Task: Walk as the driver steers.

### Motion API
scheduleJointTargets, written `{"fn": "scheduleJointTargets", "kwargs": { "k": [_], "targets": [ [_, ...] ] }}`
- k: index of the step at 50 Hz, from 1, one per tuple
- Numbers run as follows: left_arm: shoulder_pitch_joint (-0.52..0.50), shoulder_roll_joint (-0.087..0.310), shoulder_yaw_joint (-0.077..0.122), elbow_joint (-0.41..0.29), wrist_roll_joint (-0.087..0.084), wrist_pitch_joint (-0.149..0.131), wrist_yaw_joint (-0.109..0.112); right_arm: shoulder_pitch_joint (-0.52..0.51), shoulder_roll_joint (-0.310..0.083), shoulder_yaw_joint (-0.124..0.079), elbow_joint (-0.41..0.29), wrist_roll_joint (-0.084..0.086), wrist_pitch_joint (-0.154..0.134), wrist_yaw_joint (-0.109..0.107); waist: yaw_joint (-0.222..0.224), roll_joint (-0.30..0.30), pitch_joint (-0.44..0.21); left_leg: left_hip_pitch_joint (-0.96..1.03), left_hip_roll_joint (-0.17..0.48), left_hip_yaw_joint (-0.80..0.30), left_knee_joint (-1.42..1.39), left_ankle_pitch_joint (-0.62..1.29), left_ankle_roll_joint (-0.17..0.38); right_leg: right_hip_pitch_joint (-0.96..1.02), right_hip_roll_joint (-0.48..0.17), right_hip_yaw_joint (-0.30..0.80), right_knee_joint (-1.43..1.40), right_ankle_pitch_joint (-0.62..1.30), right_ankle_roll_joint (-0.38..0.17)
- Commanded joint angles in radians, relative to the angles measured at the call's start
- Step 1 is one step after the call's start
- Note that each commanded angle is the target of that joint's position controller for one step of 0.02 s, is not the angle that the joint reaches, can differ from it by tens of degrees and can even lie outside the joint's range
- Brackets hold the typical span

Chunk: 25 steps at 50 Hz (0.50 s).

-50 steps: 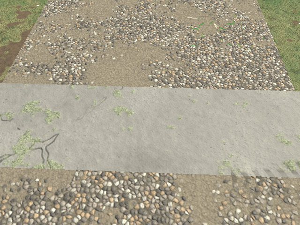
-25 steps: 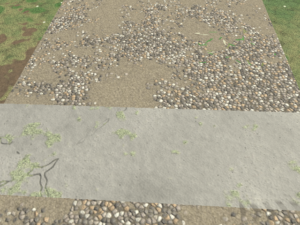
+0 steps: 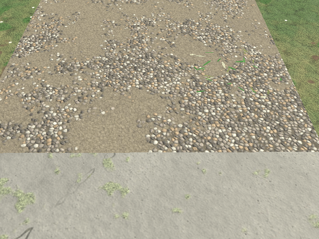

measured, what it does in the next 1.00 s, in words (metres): walks ahead: right foot, then left foot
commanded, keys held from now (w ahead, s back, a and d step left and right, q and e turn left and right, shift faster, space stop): w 1.00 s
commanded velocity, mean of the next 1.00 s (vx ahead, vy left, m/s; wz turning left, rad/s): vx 0.50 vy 0.00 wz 0.00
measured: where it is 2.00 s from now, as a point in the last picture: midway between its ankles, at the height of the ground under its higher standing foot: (163, 136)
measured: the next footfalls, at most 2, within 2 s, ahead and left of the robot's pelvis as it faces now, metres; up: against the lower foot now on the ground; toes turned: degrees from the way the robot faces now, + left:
right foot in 0.30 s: +0.34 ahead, -0.17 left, +0.00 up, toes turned -2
left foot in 0.88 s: +0.65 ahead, +0.07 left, +0.00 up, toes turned +3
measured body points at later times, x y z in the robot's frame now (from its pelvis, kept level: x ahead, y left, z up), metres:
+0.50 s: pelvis +0.27 -0.08 +0.00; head +0.29 -0.10 +0.45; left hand +0.33 +0.18 -0.12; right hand +0.36 -0.35 -0.14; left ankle +0.27 +0.08 -0.66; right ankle +0.30 -0.16 -0.74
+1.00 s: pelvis +0.55 -0.01 -0.01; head +0.58 +0.00 +0.44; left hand +0.57 +0.25 -0.16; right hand +0.67 -0.27 -0.13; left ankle +0.61 +0.07 -0.74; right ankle +0.43 -0.16 -0.64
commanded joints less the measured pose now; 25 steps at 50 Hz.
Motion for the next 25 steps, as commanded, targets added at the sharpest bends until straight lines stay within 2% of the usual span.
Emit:
{"fn": "scheduleJointTargets", "kwargs": {
  "k": [1, 6, 9, 11, 13, 14, 15, 16, 17, 18, 19, 20, 21, 22, 24, 25],
  "targets": [
    [0.035, 0.046, 0.014, -0.042, 0.012, 0.004, 0.007, -0.038, -0.131, -0.020, -0.054, 0.001, -0.017, -0.020, 0.046, 0.079, 0.054, -0.098, 0.281, -0.213, -0.207, 0.066, 0.170, -0.032, -0.043, 0.002, -0.136, 0.153, 0.028],
    [-0.157, 0.028, 0.006, -0.092, 0.001, -0.008, -0.010, 0.061, -0.164, -0.026, -0.031, 0.019, -0.001, -0.037, -0.024, 0.082, 0.057, 0.016, 0.271, -0.161, -0.188, 0.075, 0.123, 0.001, 0.011, -0.044, -0.465, 0.307, 0.040],
    [-0.236, 0.034, 0.002, -0.123, -0.008, -0.013, -0.028, 0.109, -0.168, -0.029, -0.009, 0.026, 0.011, -0.038, -0.050, 0.090, 0.079, 0.111, 0.307, -0.170, -0.146, 0.058, 0.118, -0.004, 0.027, -0.047, -0.555, 0.261, 0.032],
    [-0.255, 0.047, 0.004, -0.141, -0.010, -0.021, -0.042, 0.117, -0.173, -0.034, -0.002, 0.026, 0.021, -0.040, -0.044, 0.096, 0.082, 0.172, 0.338, -0.184, -0.104, 0.069, 0.108, 0.005, 0.036, -0.045, -0.599, 0.188, 0.008],
    [-0.196, 0.075, 0.015, -0.135, -0.009, -0.030, -0.049, 0.094, -0.188, -0.040, -0.005, 0.027, 0.032, -0.042, 0.001, 0.115, 0.052, 0.198, 0.350, -0.187, -0.028, 0.184, 0.088, 0.110, 0.064, -0.067, -0.639, 0.115, -0.021],
    [-0.099, 0.103, 0.032, -0.108, -0.007, -0.032, -0.048, 0.071, -0.186, -0.038, -0.011, 0.024, 0.037, -0.042, 0.059, 0.115, -0.003, 0.187, 0.317, -0.156, 0.088, 0.352, 0.068, 0.248, 0.098, -0.095, -0.662, 0.101, -0.043],
    [0.089, 0.161, 0.060, -0.053, -0.006, -0.035, -0.041, 0.062, -0.154, -0.026, -0.022, 0.013, 0.039, -0.041, 0.134, 0.088, -0.122, 0.102, 0.254, -0.104, 0.314, 0.421, 0.038, 0.502, 0.085, -0.073, -0.650, 0.119, -0.081],
    [0.260, 0.270, 0.086, -0.023, 0.014, -0.032, -0.035, 0.126, -0.072, 0.002, -0.049, 0.001, 0.027, -0.037, 0.151, -0.090, -0.294, -0.238, 0.137, -0.025, 0.712, 0.146, -0.027, 0.900, -0.165, 0.270, -0.653, 0.084, -0.203],
    [0.303, 0.256, 0.082, -0.007, 0.009, -0.026, -0.041, 0.176, -0.015, 0.021, -0.038, 0.016, 0.000, -0.031, 0.135, -0.274, -0.387, -0.506, 0.022, -0.103, 0.958, -0.409, -0.052, 1.070, -0.290, 0.660, -0.817, -0.049, -0.297],
    [0.246, 0.175, 0.056, -0.017, 0.006, -0.029, -0.042, 0.105, -0.135, -0.008, -0.050, 0.040, -0.020, -0.027, 0.137, -0.172, -0.287, -0.602, 0.088, -0.195, 1.060, -0.388, -0.028, 0.987, -0.258, 0.603, -0.842, -0.089, -0.249],
    [0.150, 0.134, 0.042, -0.041, 0.005, -0.027, -0.040, 0.017, -0.166, -0.016, -0.080, 0.052, -0.028, -0.026, 0.113, -0.110, -0.178, -0.618, 0.144, -0.166, 1.050, -0.298, -0.013, 0.847, -0.226, 0.443, -0.851, -0.017, -0.211],
    [0.069, 0.109, 0.032, -0.054, 0.010, -0.027, -0.045, -0.025, -0.155, -0.018, -0.086, 0.040, -0.025, -0.032, 0.080, -0.024, -0.109, -0.573, 0.188, -0.145, 0.990, -0.211, -0.017, 0.702, -0.183, 0.331, -0.887, 0.078, -0.194],
    [0.029, 0.080, 0.024, -0.059, 0.015, -0.029, -0.049, -0.031, -0.145, -0.025, -0.087, 0.026, -0.013, -0.037, 0.049, -0.020, -0.072, -0.520, 0.220, -0.146, 0.923, -0.159, -0.021, 0.610, -0.143, 0.253, -0.920, 0.131, -0.178],
    [0.020, 0.065, 0.019, -0.051, 0.019, -0.030, -0.053, -0.012, -0.121, -0.025, -0.083, 0.023, 0.002, -0.037, 0.025, -0.034, -0.055, -0.467, 0.233, -0.144, 0.888, -0.128, -0.025, 0.550, -0.115, 0.203, -0.951, 0.154, -0.171],
    [0.051, 0.077, 0.023, -0.026, 0.018, -0.034, -0.053, 0.009, -0.087, -0.024, -0.076, 0.022, 0.024, -0.040, 0.006, -0.031, -0.032, -0.447, 0.235, -0.127, 0.844, -0.094, -0.039, 0.503, -0.094, 0.136, -0.986, 0.237, -0.183],
    [0.068, 0.093, 0.028, -0.016, 0.018, -0.035, -0.048, -0.012, -0.089, -0.026, -0.085, 0.019, 0.029, -0.041, 0.004, -0.023, -0.017, -0.474, 0.237, -0.125, 0.812, -0.063, -0.047, 0.502, -0.092, 0.114, -0.997, 0.276, -0.188]
  ]
}}
Keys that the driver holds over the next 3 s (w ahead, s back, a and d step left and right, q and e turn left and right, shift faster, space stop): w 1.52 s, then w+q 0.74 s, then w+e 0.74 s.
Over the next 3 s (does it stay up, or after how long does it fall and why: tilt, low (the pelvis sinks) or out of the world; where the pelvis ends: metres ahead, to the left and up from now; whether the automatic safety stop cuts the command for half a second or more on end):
stays up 1.65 0.14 -0.01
